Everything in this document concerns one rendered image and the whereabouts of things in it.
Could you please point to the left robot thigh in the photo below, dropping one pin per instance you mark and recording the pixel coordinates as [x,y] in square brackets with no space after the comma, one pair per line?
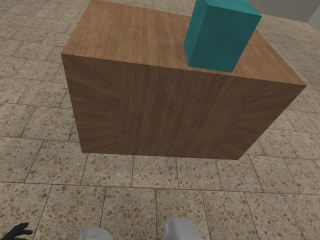
[96,233]

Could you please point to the right robot thigh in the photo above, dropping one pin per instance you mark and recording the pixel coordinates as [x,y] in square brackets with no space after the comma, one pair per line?
[179,228]

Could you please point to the carton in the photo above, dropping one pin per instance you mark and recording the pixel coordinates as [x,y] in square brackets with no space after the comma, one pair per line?
[218,33]

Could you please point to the robot left hand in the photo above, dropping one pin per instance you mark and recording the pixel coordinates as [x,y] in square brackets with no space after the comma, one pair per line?
[17,231]

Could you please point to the robot thigh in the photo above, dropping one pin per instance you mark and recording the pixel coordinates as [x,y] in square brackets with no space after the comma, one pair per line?
[96,233]
[179,228]

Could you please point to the pedestal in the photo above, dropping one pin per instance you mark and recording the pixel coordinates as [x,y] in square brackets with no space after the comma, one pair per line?
[133,93]

